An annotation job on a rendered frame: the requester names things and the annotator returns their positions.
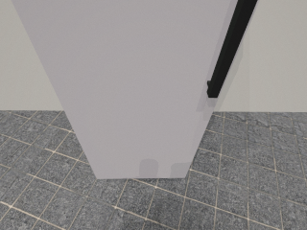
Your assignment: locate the handle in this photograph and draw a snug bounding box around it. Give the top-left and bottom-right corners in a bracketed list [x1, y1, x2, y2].
[206, 0, 258, 98]

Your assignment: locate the fridge door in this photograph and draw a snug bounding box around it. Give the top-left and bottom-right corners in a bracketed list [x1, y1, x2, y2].
[12, 0, 260, 179]

